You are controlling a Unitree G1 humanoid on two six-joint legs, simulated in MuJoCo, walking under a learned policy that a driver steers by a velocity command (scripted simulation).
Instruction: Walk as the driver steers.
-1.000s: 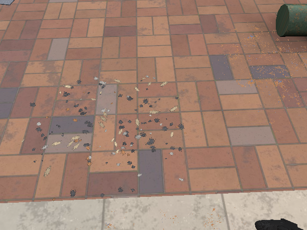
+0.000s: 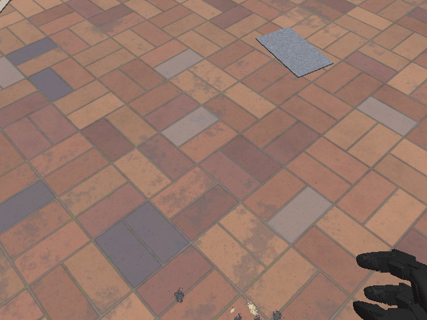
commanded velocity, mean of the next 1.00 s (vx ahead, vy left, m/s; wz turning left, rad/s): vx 1.00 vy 0.00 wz -0.60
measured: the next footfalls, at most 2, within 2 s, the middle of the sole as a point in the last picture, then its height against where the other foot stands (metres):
right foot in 0.46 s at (279, 277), level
left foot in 0.88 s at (280, 163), level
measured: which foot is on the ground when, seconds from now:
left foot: down 0.00-0.44, up 0.46-0.86, down 0.88-1.00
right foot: down 0.00-0.00, up 0.02-0.44, down 0.46-0.88, up 0.90-1.00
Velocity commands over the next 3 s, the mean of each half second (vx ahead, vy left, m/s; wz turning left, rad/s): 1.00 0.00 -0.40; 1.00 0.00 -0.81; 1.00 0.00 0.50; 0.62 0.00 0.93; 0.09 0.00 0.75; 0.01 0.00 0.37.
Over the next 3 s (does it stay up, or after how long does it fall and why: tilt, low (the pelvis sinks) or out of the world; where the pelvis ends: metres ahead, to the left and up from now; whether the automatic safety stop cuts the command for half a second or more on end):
stays up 1.69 -0.61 0.04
